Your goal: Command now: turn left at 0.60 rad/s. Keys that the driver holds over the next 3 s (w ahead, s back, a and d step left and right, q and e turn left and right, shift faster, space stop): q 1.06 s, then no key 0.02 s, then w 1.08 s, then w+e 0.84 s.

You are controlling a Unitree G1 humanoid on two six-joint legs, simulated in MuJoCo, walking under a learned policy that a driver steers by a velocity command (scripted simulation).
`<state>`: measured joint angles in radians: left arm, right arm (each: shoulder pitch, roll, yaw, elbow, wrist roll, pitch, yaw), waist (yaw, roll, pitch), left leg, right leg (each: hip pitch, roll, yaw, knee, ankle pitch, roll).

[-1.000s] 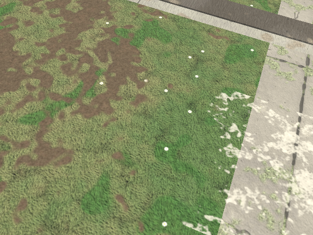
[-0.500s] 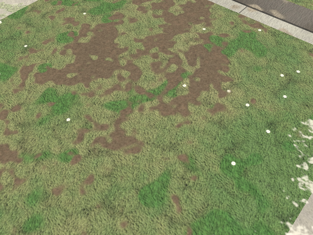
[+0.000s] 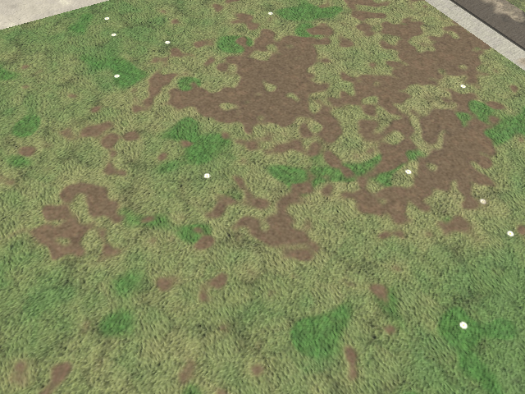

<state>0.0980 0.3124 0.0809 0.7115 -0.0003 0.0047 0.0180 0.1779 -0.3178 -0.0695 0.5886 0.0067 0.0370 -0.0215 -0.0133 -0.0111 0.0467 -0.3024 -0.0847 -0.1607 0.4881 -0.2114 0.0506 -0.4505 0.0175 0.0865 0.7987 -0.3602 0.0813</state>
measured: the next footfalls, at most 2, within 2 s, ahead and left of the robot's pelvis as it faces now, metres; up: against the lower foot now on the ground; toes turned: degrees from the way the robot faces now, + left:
right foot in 0.12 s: +0.06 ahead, -0.14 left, +0.00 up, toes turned +10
left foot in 0.54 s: -0.01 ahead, +0.13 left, +0.00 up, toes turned +21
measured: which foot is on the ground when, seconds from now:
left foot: down 0.00-0.12, up 0.14-0.52, down 0.54-1.00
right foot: up 0.00-0.10, down 0.12-0.54, up 0.56-1.00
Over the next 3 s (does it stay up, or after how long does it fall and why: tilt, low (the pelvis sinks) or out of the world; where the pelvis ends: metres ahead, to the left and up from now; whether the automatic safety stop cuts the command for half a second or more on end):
stays up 0.65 0.54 -0.03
